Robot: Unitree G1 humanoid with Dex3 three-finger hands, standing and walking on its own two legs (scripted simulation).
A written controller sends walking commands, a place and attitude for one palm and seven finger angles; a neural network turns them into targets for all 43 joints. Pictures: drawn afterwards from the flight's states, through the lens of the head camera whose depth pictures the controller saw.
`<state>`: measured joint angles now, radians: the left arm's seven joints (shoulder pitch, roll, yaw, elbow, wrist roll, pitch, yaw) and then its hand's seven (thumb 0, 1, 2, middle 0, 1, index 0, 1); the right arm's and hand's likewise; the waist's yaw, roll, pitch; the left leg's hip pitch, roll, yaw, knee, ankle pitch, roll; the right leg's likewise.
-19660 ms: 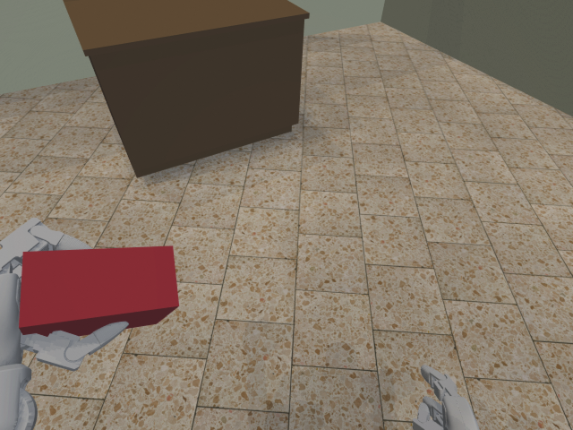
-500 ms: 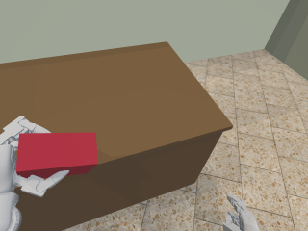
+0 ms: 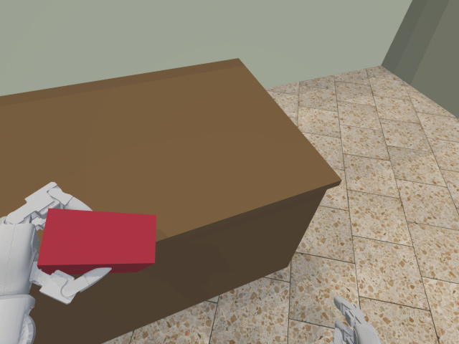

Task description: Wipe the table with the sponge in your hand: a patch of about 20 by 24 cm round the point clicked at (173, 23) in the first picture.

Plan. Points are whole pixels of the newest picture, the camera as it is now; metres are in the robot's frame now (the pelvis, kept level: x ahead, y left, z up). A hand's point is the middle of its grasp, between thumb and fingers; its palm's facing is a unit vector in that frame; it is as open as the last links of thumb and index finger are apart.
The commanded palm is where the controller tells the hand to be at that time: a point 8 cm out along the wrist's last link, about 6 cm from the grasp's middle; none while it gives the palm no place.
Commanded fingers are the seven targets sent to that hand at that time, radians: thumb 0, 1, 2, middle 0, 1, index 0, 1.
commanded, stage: come to a stop and stand still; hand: left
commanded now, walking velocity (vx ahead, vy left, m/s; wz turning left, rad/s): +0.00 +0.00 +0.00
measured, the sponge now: (115, 245) +0.23 +0.19 +0.10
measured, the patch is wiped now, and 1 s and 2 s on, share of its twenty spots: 0.00 0.00 0.00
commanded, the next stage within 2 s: look again from close up in 0.44 s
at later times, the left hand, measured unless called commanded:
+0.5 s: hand (36, 224) +0.22 +0.27 +0.15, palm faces +0.40 -0.85 -0.35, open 10.0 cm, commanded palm +0.16 +0.30 +0.17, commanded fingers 0.00 0.10 1.30 -1.20 -1.60 -1.20 -1.60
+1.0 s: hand (27, 212) +0.22 +0.27 +0.19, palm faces +0.42 -0.75 -0.51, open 10.0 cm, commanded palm +0.15 +0.29 +0.17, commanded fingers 0.00 0.10 1.30 -1.20 -1.60 -1.20 -1.60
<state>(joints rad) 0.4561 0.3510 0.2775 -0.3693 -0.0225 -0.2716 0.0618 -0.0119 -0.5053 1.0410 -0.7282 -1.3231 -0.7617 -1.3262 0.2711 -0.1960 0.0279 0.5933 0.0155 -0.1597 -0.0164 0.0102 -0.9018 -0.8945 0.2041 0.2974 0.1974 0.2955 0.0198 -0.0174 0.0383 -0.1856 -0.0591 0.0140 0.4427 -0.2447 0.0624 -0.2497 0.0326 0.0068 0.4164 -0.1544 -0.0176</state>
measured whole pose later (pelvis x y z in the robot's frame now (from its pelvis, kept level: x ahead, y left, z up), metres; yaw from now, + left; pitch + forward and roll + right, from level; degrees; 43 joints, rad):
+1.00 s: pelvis -0.01 +0.00 +0.00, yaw +4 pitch -2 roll -1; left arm 0.20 0.49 0.34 -0.37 0.07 -0.22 0.05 -0.01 -0.50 1.04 -0.73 -1.32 -0.76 -1.32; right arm 0.27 -0.22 0.06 0.55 -0.01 -0.14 -0.05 0.01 -0.90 -0.89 0.20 0.30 0.20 0.30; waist 0.06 -0.03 0.07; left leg -0.20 -0.08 -0.04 0.48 -0.24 0.06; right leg -0.24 0.03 -0.01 0.45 -0.17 -0.02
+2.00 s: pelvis +0.02 -0.03 -0.02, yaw +2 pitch +1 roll +1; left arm 0.38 0.54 0.25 -0.34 0.42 0.11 0.10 -0.01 -0.50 1.04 -0.73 -1.32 -0.76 -1.32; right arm 0.15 -0.28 -0.01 0.62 0.02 -0.02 -0.13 0.01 -0.90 -0.89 0.20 0.30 0.20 0.30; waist 0.08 0.08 -0.03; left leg -0.29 -0.04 -0.02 0.63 -0.35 0.02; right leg -0.36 0.06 0.00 0.64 -0.29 -0.07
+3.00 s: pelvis +0.02 -0.03 +0.00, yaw +2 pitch -4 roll +0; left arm 0.16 0.49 0.00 -0.18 0.88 0.33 0.00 0.00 -0.50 1.05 -0.73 -1.32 -0.76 -1.32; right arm 0.03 -0.27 0.04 0.68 0.02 0.03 -0.04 0.01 -0.90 -0.89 0.20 0.30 0.20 0.30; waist 0.13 0.12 0.01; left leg -0.06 -0.04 -0.02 0.36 -0.23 0.02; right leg -0.13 0.06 0.01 0.37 -0.17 -0.06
